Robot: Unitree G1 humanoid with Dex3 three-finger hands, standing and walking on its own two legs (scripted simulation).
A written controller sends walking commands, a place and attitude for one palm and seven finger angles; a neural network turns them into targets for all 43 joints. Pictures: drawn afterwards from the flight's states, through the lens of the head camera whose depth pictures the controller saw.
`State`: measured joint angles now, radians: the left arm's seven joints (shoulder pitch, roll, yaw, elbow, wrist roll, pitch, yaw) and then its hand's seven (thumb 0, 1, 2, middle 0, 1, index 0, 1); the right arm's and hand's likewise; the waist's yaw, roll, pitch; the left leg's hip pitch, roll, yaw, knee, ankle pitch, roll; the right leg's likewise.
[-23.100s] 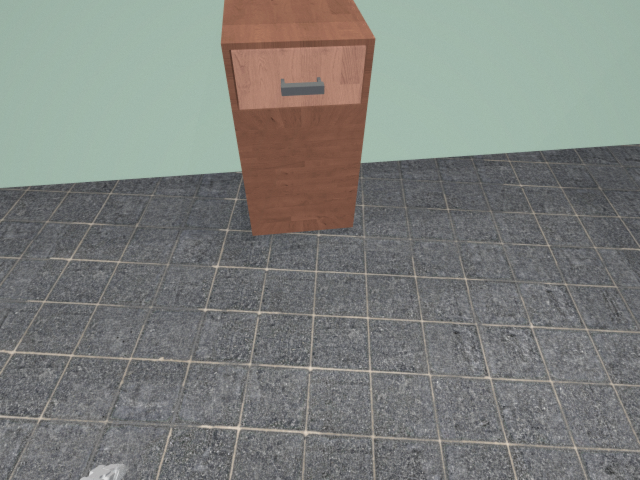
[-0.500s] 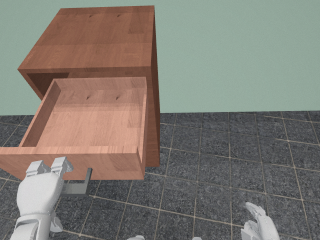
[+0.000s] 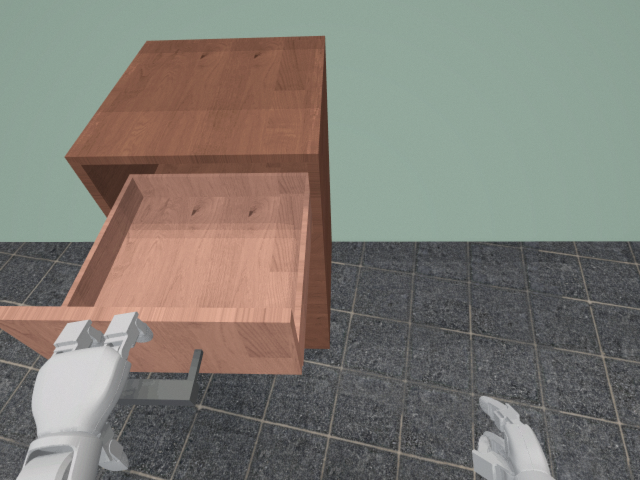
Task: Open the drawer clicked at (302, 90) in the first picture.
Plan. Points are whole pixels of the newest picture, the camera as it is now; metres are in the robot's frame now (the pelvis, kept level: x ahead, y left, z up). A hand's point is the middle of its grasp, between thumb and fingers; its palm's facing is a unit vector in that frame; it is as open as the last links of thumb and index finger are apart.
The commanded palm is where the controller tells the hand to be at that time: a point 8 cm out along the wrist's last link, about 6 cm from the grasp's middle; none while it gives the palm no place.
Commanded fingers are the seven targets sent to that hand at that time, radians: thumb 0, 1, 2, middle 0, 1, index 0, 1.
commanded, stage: lift the hand off the handle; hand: left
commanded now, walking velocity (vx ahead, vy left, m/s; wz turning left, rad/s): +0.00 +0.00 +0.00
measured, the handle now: (154, 374) +0.25 +0.27 -0.05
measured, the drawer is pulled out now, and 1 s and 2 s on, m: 0.30 0.30 0.30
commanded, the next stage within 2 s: draw the hand back to the body in 1.12 s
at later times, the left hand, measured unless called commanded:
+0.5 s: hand (102, 379) +0.21 +0.27 +0.05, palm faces +0.01 -0.06 -1.00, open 13.9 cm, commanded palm +0.18 +0.27 +0.11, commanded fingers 0.00 -0.50 0.30 -0.30 -1.20 -0.30 -1.20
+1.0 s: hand (83, 364) +0.21 +0.28 +0.09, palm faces +0.02 -0.07 -1.00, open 13.9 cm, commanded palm +0.19 +0.27 +0.15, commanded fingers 0.00 -0.50 0.30 -0.30 -1.20 -0.30 -1.20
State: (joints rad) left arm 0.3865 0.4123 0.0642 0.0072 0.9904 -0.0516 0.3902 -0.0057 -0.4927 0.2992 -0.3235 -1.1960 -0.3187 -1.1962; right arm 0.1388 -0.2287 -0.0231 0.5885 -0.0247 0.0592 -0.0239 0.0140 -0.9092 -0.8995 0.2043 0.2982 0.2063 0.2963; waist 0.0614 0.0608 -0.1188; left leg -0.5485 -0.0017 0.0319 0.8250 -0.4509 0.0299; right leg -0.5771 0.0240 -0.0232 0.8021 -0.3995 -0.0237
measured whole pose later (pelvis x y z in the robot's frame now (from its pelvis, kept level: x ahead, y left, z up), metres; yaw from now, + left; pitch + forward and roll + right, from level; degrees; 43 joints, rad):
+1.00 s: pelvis +0.01 +0.00 +0.02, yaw +0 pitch +6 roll +0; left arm 0.41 0.50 0.12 -0.16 0.88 -0.07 0.21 -0.01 -0.49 0.30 -0.32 -1.20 -0.32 -1.20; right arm 0.14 -0.26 -0.02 0.58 0.00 0.06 -0.02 0.02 -0.91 -0.90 0.20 0.30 0.20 0.30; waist 0.09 0.09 -0.07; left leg -0.35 0.00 0.03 0.62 -0.37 0.02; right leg -0.38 0.03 -0.02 0.60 -0.32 -0.03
